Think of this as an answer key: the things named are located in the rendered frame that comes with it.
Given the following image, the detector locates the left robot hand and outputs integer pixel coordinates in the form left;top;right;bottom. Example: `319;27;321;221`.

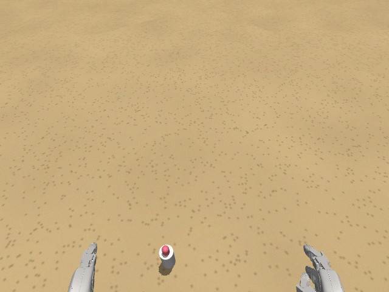
68;242;97;292

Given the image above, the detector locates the bottle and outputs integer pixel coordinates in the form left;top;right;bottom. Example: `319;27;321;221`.
159;245;176;268

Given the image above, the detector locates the right robot hand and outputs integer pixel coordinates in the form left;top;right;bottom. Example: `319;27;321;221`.
296;244;344;292

